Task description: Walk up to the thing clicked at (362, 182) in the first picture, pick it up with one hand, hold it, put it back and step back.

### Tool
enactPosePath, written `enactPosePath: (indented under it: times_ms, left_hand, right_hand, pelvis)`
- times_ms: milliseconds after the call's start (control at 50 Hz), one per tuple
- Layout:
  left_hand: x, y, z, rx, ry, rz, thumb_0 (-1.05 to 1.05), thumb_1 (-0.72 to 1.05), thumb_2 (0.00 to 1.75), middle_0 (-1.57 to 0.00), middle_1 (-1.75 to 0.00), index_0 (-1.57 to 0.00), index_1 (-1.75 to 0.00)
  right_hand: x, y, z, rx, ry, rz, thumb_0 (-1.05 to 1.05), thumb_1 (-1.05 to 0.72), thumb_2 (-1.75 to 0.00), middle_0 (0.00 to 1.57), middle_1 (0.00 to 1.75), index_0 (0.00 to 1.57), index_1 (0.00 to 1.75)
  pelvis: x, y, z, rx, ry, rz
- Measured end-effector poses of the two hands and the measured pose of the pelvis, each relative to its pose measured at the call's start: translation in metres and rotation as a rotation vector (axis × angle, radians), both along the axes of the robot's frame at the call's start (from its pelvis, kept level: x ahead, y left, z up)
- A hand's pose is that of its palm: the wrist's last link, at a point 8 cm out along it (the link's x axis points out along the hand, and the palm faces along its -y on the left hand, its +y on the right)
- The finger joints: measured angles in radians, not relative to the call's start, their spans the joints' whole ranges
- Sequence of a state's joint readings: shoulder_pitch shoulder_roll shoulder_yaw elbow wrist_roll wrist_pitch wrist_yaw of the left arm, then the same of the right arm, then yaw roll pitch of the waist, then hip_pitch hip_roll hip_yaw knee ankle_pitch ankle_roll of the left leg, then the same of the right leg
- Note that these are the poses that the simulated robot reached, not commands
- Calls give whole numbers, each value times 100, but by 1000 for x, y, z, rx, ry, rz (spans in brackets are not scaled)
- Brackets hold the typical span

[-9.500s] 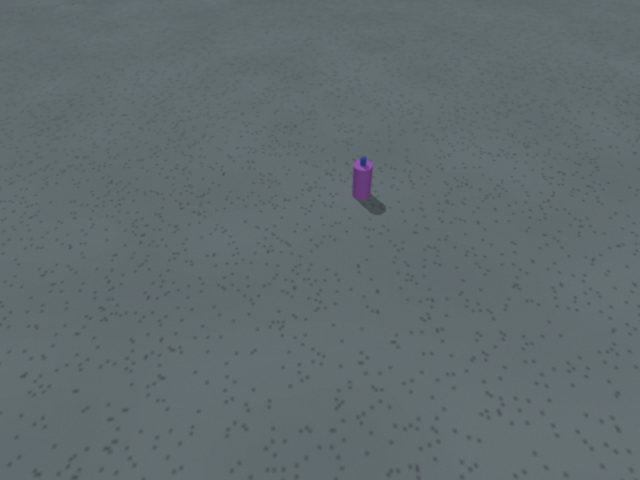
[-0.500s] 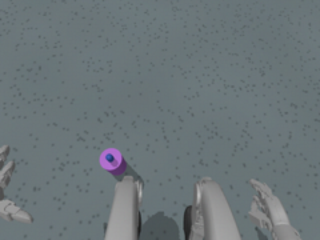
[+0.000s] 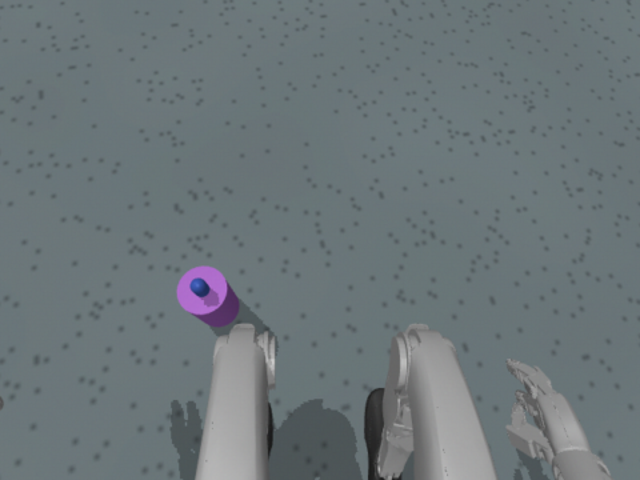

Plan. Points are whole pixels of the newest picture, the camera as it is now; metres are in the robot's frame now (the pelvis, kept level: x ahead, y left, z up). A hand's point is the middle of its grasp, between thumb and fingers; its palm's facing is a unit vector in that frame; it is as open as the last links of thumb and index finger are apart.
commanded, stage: go down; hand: left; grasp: from the side
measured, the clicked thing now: (209, 297) +0.39 +0.23 -0.35
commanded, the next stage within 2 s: approach in 1.36 s
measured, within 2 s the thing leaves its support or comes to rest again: neither
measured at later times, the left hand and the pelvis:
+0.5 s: hand out of the picture +0.29 +0.42 -0.05, palm faces +0.23 -0.96 -0.16, open 17.7 cm; pelvis -0.01 +0.00 -0.04, yaw -1 degrees
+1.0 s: hand out of the picture +0.29 +0.43 -0.07, palm faces +0.23 -0.96 -0.15, open 17.7 cm; pelvis -0.01 +0.00 -0.06, yaw -1 degrees
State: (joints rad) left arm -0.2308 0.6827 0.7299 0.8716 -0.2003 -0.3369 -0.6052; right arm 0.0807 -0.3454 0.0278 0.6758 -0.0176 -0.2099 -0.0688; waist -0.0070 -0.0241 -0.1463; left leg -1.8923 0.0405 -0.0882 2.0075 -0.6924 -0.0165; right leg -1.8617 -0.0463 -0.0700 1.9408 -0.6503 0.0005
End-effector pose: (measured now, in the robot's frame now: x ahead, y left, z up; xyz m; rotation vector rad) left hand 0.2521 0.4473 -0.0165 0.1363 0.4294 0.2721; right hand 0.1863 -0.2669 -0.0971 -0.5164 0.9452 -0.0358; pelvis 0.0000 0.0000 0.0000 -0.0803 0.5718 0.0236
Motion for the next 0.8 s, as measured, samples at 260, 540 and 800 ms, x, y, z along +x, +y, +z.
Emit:
enactPosePath:
  times_ms: [260,540,800]
  left_hand:
    - [4,9,-14,-4,-50,-17,-1,-60,4,-7,-7,-6,-7]
    - [8,16,-20,-6,-76,-15,-1,-60,6,-6,-6,-4,-7]
    - [10,22,-29,-8,-99,-23,-1,-60,7,-6,-5,-4,-6]
  right_hand:
    - [5,3,-24,-10,-14,39,1,-92,-91,20,30,21,30]
    - [-6,4,-40,-9,11,45,1,-92,-91,21,30,21,30]
    - [-15,1,-46,-30,33,41,1,-93,-91,20,30,21,30]
  pelvis:
    - [-5,1,-25,-8,-6,-3]
    - [-8,1,-40,-10,-8,-5]
    - [-11,3,-50,-18,-14,-8]
